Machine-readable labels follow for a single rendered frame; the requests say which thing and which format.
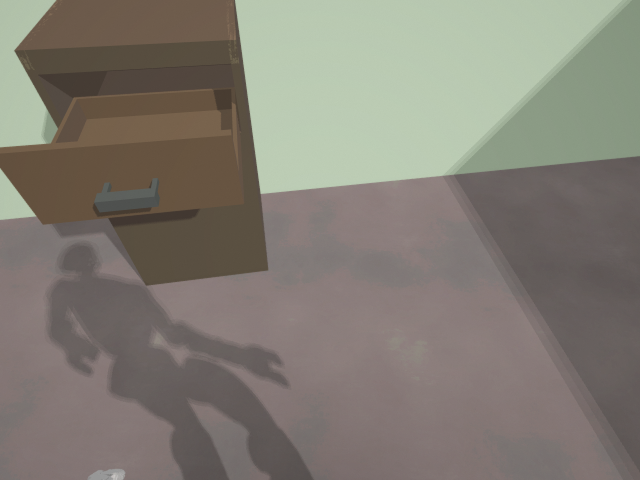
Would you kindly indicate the cabinet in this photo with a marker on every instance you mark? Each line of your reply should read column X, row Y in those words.
column 83, row 48

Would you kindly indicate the handle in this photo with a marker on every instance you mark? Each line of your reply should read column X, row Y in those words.
column 107, row 201

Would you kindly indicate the drawer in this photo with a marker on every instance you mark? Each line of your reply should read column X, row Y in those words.
column 189, row 140

